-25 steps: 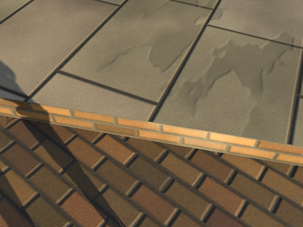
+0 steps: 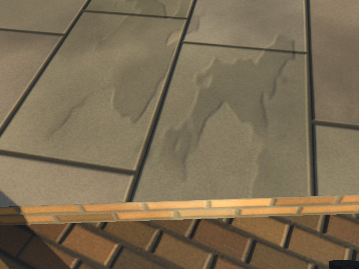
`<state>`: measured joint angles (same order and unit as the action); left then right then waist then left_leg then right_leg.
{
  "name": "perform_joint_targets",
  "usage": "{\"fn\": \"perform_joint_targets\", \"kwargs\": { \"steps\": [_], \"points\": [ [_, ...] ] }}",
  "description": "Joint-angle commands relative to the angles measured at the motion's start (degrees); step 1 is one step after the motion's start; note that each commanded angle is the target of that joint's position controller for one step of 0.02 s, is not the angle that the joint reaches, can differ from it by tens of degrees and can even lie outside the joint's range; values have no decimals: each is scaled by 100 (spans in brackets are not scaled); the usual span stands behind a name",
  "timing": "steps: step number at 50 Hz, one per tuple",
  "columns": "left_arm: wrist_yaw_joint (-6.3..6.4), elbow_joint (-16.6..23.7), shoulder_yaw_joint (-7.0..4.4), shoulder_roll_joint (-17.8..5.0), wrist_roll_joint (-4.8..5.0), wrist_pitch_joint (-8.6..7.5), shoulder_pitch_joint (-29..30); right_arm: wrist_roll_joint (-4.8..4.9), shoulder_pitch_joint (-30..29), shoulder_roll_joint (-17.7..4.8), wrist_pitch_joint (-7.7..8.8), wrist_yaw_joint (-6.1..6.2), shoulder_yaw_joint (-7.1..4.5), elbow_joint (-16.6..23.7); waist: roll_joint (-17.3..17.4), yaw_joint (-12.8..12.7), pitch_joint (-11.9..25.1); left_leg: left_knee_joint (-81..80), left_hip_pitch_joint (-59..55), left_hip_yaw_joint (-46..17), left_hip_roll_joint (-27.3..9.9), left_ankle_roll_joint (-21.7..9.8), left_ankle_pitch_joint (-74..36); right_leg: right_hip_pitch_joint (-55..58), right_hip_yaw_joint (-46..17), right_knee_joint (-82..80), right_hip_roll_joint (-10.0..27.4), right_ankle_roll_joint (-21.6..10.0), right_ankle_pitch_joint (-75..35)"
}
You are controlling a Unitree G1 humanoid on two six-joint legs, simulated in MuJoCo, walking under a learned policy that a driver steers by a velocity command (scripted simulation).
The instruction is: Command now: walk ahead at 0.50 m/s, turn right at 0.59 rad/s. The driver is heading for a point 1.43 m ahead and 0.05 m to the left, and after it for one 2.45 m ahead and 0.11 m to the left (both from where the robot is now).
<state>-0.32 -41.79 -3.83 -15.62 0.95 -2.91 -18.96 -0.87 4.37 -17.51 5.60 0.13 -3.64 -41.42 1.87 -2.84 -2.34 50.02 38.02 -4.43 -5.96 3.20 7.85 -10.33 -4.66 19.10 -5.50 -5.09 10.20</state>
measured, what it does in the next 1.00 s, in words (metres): walks ahead: left foot, then right foot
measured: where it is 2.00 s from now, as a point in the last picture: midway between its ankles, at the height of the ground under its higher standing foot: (212, 143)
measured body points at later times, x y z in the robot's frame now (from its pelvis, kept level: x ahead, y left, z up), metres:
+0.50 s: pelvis +0.27 +0.04 +0.00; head +0.30 +0.05 +0.45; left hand +0.50 +0.26 -0.09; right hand +0.25 -0.24 -0.12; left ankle +0.27 +0.15 -0.75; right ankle +0.33 -0.13 -0.69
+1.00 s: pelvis +0.50 -0.03 -0.01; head +0.51 -0.04 +0.44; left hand +0.44 +0.21 -0.15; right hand +0.62 -0.26 -0.13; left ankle +0.55 +0.10 -0.41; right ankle +0.42 -0.13 -0.75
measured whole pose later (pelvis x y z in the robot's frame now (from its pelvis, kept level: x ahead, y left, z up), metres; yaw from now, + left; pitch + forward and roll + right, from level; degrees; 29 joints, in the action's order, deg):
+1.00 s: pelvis +0.50 -0.03 -0.01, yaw -2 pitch +1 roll +0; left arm 0.3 -55.6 -1.0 -11.0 -1.7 -1.4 -29.2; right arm 2.4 12.7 -10.9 -0.1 1.2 -0.2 -42.4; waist 1.2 -1.9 0.3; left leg 126.0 69.1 -3.6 -0.3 -0.3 23.1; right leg -5.1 8.2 22.5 1.3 -0.8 18.6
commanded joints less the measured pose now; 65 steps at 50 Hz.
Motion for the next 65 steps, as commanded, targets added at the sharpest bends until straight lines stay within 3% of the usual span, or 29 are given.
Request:
{"fn": "perform_joint_targets", "kwargs": {
  "steps": [1, 6, 10, 11, 12, 13, 14, 17, 23, 30, 32, 34, 35, 36, 37, 38, 42, 48, 52, 55, 57, 58, 59, 60, 61, 62, 63, 64, 65],
  "points": [
    [103, 375, -283, -1052, 37, -79, 99, 33, -449, -246, 60, -39, -27, 415, -603, 12, 252, -1194, -440, 147, 309, 88, -1022, -173, -927, -632, 1124, -795, -1023],
    [143, 229, -295, -1049, 68, -12, -202, 125, -934, -455, 181, -152, -57, 600, -728, -133, 171, -2154, -857, 6, 546, -57, -1118, 192, -1496, -176, 1333, -634, -631],
    [151, 218, -228, -814, -2, 17, -36, 56, 98, -720, 290, -124, -197, 335, -946, 390, 570, -2622, -2125, 246, 589, -475, -666, 504, -1588, 908, 1203, -339, -1712],
    [129, 302, -116, -550, -73, -5, -8, -57, 767, -917, 316, -86, -256, 261, -731, 704, 1250, -2430, -3410, -214, 31, -799, -713, 62, -1338, 2017, 920, -150, -1516],
    [129, 374, 13, -204, -44, -61, -701, -149, 1500, -1421, 280, -63, -379, 144, 579, 603, 2131, -2443, -5540, -2223, -1222, -1660, -450, -1673, -701, 3907, 179, 281, 231],
    [134, 328, 19, -405, 90, -105, -960, 29, 1843, -1284, 216, -140, -395, -130, 1588, 600, 2215, -3169, -5945, -4028, -1778, -2071, 1105, -2939, -560, 5008, 77, 407, 2346],
    [125, 305, -87, -902, 159, -108, -442, 131, 1599, -820, 203, -142, -261, -50, 779, 732, 1380, -3374, -5297, -3600, -1561, -1816, 2093, -3371, -743, 5424, 395, 398, 1978],
    [98, 564, -89, -814, -66, -99, 556, 1, 854, -393, 115, -101, -59, 6, 228, 472, 257, -3743, -3422, -1832, -911, -1516, 551, -3002, -307, 4796, 947, 376, 1035],
    [55, 693, 102, -261, -143, -107, 835, 98, 949, -716, 120, -43, -110, -179, 260, 348, 348, -4077, -2860, -502, -622, -1616, -1460, -2411, 177, 3212, 1061, 562, 136],
    [-34, 817, 151, -271, -59, -93, 1609, 202, 1447, -818, -50, -43, -92, -388, 514, 638, 385, -3771, -3162, -171, -679, -1373, -1325, -1586, 473, 1764, 743, 481, -563],
    [-48, 828, 89, -413, -72, -80, 1536, 234, 1336, -873, -100, -27, -95, -390, 476, 444, 337, -3361, -3218, -212, -730, -1253, -1850, -1222, 542, 1412, 603, 322, -220],
    [4, 510, -98, -675, -146, -96, 449, 291, 1263, -717, -133, -14, -6, -374, 235, -222, 847, -1795, -2886, 38, -269, -972, -2985, 484, 621, 453, 456, 98, -617],
    [86, 360, -223, -1144, -254, -81, -534, 150, 1193, -343, -92, -25, 148, -192, -458, -593, 1606, 14, -1587, 266, 122, -623, -1230, 2257, -734, 483, 1679, -248, -1324],
    [99, 253, -285, -1563, -276, 6, -810, 158, 2019, 215, 3, -55, 304, -212, -1802, -166, 1920, 1783, 220, 258, 814, -348, 2591, 3211, -2772, 343, 3106, -1192, -2045],
    [54, 119, -241, -1102, -188, 11, -1044, 317, 1912, -412, -8, -89, 142, -408, -983, -460, 1693, 2748, 835, -294, 609, -316, 2606, 2751, -3041, 89, 3007, -1383, -222],
    [24, 81, -144, -825, -120, 1, -749, 386, 1544, -531, -37, -117, 82, -296, -838, -355, 954, 3118, 1284, -220, 391, -345, 2165, 2167, -2393, -151, 2752, -1176, 884],
    [-35, -105, 84, -152, -220, -42, 184, 332, 1387, -78, -320, -61, 85, -292, -977, 303, -196, 4038, 1350, -115, 130, -126, 1167, 78, -994, -991, 2126, -743, 1127],
    [67, -1138, 294, 199, -242, 55, -975, 326, 414, 954, -525, 156, 479, 417, -544, 203, -630, 8662, 4927, -280, 436, -395, 1761, 861, -308, -673, 2719, -556, 249],
    [190, -1048, 408, 16, -309, 147, -628, 180, -428, 933, -354, -75, 713, 1307, -230, 386, -516, 5928, 3832, 417, 367, -376, 406, -627, 1026, -876, 1771, -97, -37],
    [400, -1123, 257, -631, -47, 92, -595, 135, -646, 961, -385, -197, 785, 1633, -725, 486, 120, 3645, 1202, 1410, 84, -506, 780, -665, 1544, -1804, 1934, -320, -2900],
    [427, -1167, 152, -1224, 57, 118, -937, 88, -142, 337, -323, -235, 508, 1620, -1486, 877, 1155, 2618, -376, 2107, 1023, -922, 1378, 655, 1649, -301, 2035, -330, -9673],
    [399, -1103, 85, -1463, 83, 196, -697, 69, 598, -35, -314, -308, 350, 1447, -1766, 1209, 1657, 1698, -720, 1697, 1116, -1142, 1283, 1637, 1397, 713, 2236, -208, -10655],
    [357, -928, 57, -1491, 74, 242, -435, 94, 1249, -497, -349, -383, 178, 1279, -1757, 1555, 2102, 312, -1470, 813, 1215, -1339, 1026, 1946, 1279, 2013, 2106, 2, -10194],
    [297, -504, 189, -733, -147, 120, -771, 38, 1426, -1306, -389, -394, -42, 1154, 552, 1014, 2579, -657, -3429, -2258, -53, -2073, -783, -275, 1040, 4298, 1042, 564, -3580],
    [-40, -487, 219, -457, -327, -137, -801, -249, 1430, -1373, -565, -126, -69, 1155, 1627, 847, 3516, -2649, -4209, -5403, -1094, -2799, -1344, -1649, -204, 6811, -278, 680, 819],
    [-248, -455, 91, -452, -123, -241, -592, -354, 1330, -950, -522, -58, 64, 1151, 794, 771, 3206, -2831, -3663, -5150, -1242, -2466, -969, -2148, -862, 8089, -55, 569, 1054],
    [-240, -81, 143, -247, -14, -159, 183, -130, 1150, -511, -456, -111, 157, 1001, 138, 709, 1997, -2531, -2667, -4316, -934, -2092, -189, -2790, -535, 8356, 47, 457, 1155],
    [-97, 131, 182, -45, -36, -78, 603, 88, 1011, -241, -378, -158, 184, 779, -403, 493, 720, -2298, -1726, -3354, -559, -1777, 304, -3435, -228, 8386, 219, 334, 1281],
    [31, 225, 224, 67, -100, -3, 507, 111, 777, -127, -340, -175, 175, 614, -356, 153, 418, -2235, -1061, -2558, -276, -1592, 403, -3341, -187, 8771, 430, 212, 1075]
  ]
}}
